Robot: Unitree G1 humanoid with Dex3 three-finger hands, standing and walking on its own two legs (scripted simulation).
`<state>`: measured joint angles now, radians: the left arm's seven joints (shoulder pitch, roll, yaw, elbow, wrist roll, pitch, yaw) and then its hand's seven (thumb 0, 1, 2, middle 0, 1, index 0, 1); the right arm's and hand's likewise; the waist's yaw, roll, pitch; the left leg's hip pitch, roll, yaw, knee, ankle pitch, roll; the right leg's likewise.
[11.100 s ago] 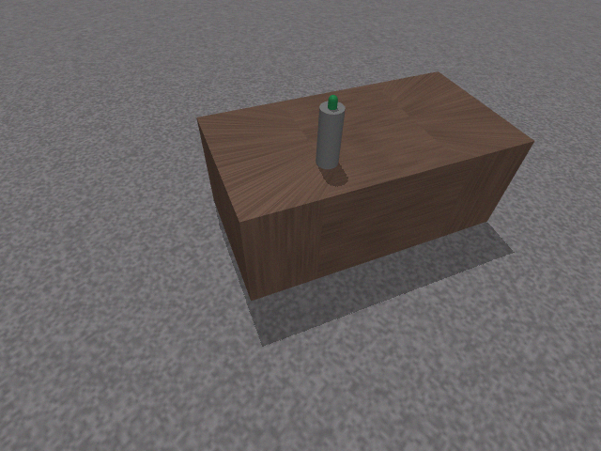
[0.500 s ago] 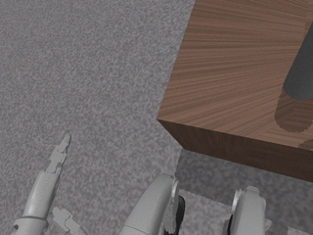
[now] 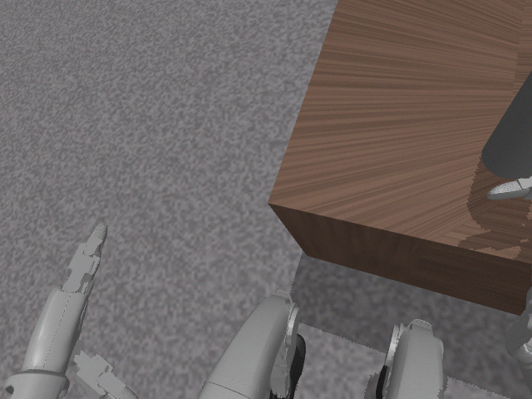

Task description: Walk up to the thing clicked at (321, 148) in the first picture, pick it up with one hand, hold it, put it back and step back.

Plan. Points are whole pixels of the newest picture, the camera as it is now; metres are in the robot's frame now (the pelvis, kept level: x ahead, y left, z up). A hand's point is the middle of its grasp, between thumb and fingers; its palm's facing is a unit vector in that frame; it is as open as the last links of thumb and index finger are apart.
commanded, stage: close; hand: right
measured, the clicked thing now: out of the picture +0.55 -0.24 +0.00
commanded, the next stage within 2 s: settle in 0.76 s
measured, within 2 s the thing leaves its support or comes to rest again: leaves its support in 1.38 s
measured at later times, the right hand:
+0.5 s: hand out of the picture +0.53 -0.24 -0.03, palm faces +0.25 +0.97 +0.01, open 13.8 cm
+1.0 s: hand out of the picture +0.53 -0.25 -0.03, palm faces +0.25 +0.97 +0.00, open 10.7 cm
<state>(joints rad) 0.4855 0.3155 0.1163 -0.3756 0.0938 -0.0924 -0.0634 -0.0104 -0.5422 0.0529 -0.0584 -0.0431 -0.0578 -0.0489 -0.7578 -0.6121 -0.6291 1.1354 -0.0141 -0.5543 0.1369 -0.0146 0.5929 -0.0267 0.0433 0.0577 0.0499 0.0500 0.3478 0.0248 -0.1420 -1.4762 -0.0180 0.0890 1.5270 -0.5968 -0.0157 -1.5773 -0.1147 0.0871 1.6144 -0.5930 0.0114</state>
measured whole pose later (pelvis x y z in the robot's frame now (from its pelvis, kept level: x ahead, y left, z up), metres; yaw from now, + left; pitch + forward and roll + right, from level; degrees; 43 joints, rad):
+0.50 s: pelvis +0.00 +0.00 +0.00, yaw +0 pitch +32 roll +7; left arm 0.48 0.31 0.12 -0.39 0.10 -0.07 -0.08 -0.01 -0.53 0.05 -0.05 -0.05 -0.06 -0.04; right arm -0.81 -0.65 -0.62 1.15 -0.05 -0.53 0.08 -0.01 0.52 -0.13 0.67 0.42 0.71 0.41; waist 0.37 0.02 -0.14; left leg -1.50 -0.02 0.09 1.53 -0.60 -0.01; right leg -1.60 -0.12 0.09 1.62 -0.60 0.01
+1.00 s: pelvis +0.00 +0.00 +0.00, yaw +0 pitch +32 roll +7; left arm 0.48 0.31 0.10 -0.40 0.09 -0.06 -0.08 -0.01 -0.52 0.04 -0.05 -0.04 -0.06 -0.04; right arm -0.80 -0.65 -0.61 1.13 -0.04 -0.52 0.09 0.01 0.48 -1.02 0.64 0.94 0.73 0.97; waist 0.36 0.02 -0.15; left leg -1.49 -0.02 0.08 1.53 -0.60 -0.02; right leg -1.59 -0.11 0.09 1.62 -0.60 0.01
